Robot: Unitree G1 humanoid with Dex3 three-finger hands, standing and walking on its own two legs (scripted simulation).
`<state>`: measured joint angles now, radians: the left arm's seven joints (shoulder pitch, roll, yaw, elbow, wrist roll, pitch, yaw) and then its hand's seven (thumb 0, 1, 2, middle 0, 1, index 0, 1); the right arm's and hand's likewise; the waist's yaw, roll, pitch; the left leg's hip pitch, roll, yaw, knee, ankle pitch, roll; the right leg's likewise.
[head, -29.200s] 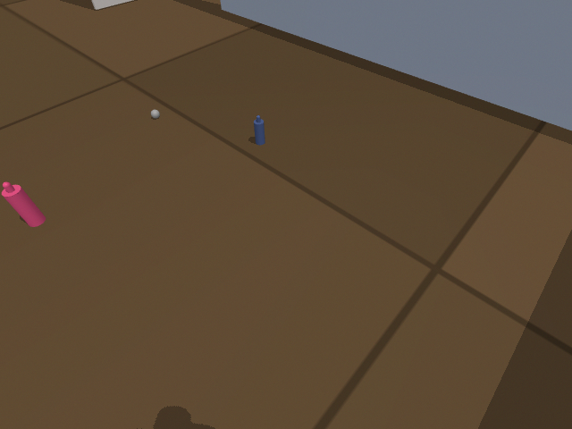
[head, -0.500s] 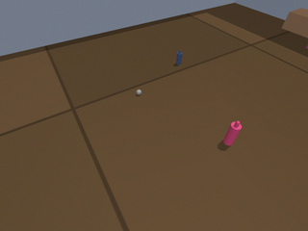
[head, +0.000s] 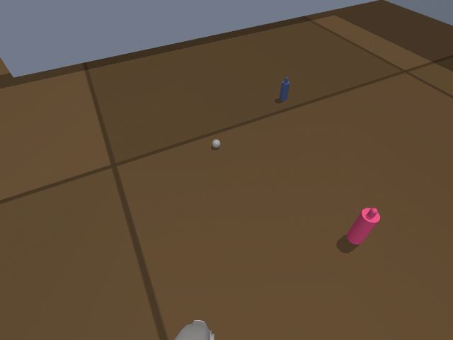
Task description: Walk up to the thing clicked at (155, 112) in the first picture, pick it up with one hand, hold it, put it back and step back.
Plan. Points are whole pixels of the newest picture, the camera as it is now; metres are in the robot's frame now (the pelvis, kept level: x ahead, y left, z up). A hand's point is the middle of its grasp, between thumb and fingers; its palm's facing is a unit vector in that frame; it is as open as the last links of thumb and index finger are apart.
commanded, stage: walk up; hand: left
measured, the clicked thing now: (216, 143) +1.37 +0.21 -0.74
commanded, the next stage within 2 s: none
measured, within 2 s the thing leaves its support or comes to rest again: neither
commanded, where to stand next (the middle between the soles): +0.91 +0.02 m, yaw -3 degrees
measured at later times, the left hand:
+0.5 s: hand (135, 229) +0.38 +0.29 -0.13, palm faces -0.12 -0.92 -0.36, open 7.4 cm
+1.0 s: hand (143, 192) +0.51 +0.31 -0.15, palm faces -0.02 -0.94 -0.35, open 7.4 cm
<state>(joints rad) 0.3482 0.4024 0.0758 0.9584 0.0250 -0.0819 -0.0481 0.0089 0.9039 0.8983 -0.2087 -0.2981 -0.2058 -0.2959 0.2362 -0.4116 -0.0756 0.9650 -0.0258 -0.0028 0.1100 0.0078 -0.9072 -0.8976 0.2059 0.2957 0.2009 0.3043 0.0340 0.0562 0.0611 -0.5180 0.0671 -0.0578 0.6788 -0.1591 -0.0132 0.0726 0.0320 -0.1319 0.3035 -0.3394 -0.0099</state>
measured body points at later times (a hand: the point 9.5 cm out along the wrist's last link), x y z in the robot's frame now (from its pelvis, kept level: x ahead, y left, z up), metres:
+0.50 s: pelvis +0.27 +0.02 +0.00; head +0.29 +0.01 +0.45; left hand +0.39 +0.33 -0.11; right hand +0.30 -0.30 -0.11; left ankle +0.18 +0.13 -0.73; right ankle +0.42 -0.13 -0.71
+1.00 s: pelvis +0.48 +0.03 -0.01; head +0.50 +0.04 +0.44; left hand +0.51 +0.35 -0.12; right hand +0.56 -0.30 -0.11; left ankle +0.60 +0.15 -0.73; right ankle +0.43 -0.11 -0.73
